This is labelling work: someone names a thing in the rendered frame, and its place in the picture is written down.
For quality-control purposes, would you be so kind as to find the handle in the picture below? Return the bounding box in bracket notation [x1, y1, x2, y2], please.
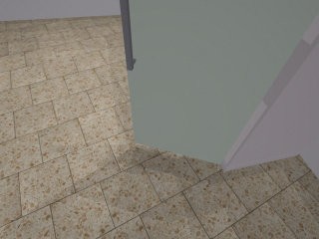
[120, 0, 137, 71]

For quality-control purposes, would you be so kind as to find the fridge door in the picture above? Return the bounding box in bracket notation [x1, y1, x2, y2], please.
[119, 0, 319, 165]

